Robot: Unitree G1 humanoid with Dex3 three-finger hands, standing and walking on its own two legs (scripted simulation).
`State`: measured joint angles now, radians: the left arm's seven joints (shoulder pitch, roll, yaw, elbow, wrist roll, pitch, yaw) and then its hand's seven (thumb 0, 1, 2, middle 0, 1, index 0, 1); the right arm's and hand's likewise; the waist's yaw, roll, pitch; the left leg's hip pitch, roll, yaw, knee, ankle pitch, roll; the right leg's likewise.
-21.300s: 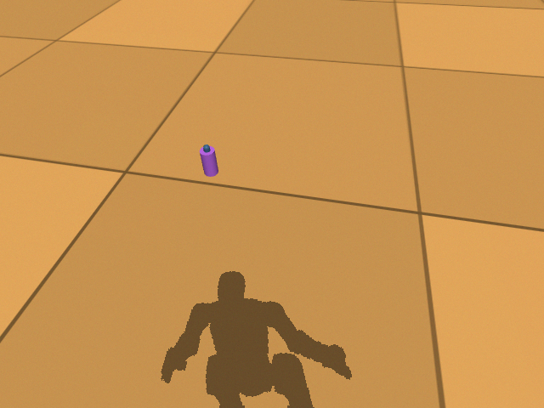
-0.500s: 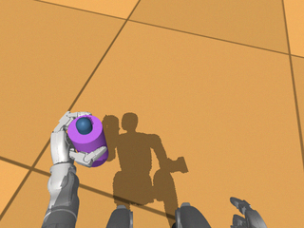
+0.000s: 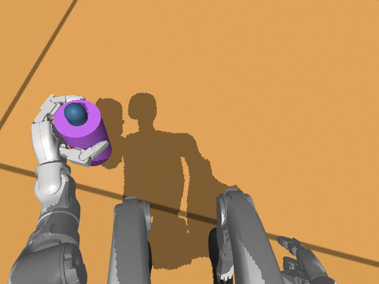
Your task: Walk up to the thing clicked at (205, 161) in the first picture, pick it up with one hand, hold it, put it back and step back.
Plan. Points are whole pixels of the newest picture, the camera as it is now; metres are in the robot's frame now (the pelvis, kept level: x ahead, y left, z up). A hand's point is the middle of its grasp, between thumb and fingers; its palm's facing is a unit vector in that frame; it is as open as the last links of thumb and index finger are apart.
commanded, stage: crouch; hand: left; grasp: from the side
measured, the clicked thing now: (85, 132) +0.43 +0.21 -0.04
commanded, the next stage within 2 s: lower in 0.98 s
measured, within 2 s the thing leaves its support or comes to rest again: neither
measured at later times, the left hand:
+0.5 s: hand (93, 145) +0.45 +0.23 -0.18, palm faces +0.21 -0.98 +0.01, open 11.1 cm
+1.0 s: hand (99, 151) +0.46 +0.24 -0.24, palm faces +0.19 -0.98 +0.00, open 11.1 cm
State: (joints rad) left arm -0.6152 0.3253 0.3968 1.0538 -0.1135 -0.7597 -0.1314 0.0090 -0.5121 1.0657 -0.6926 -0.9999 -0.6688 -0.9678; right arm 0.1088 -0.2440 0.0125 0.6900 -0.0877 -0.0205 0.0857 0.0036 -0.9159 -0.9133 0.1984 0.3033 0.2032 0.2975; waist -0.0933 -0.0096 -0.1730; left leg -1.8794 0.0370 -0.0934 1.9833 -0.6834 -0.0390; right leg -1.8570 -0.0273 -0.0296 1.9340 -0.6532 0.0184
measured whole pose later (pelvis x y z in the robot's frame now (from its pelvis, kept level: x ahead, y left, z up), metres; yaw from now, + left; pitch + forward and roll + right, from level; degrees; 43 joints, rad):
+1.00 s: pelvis -0.02 +0.01 -0.16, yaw -6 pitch +25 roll -10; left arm -0.70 0.56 0.53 1.16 -0.07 -0.81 -0.13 0.01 -0.51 1.07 -0.70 -0.99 -0.67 -0.96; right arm 0.03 -0.32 0.19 0.68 -0.19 0.04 0.13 0.00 -0.92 -0.91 0.20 0.30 0.20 0.30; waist -0.20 -0.08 0.07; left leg -2.27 0.00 -0.22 2.52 -0.70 -0.04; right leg -2.19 0.00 -0.08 2.38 -0.64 0.06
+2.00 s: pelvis -0.03 +0.03 -0.18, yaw -11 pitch +16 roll -17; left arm -0.74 0.80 0.53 1.42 -0.04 -1.03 0.02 0.01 -0.51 1.07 -0.71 -0.97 -0.68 -0.95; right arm -0.11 -0.36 0.44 0.59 -0.33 0.06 0.16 0.00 -0.92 -0.91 0.20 0.30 0.21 0.30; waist -0.29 -0.22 0.26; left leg -2.24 0.00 -0.34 2.64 -0.72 -0.01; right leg -2.10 0.04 -0.18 2.39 -0.61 0.07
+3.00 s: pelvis -0.03 +0.04 -0.18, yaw -13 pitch +13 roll -19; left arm -0.73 0.87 0.51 1.50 -0.06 -1.10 0.04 -0.01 -0.45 0.44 -0.59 -0.54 -0.58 -0.53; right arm -0.17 -0.37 0.53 0.54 -0.36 0.06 0.15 -0.01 -0.93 -0.90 0.20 0.30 0.21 0.30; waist -0.29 -0.27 0.31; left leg -2.22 0.01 -0.39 2.66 -0.73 0.00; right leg -2.06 0.07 -0.22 2.36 -0.59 0.08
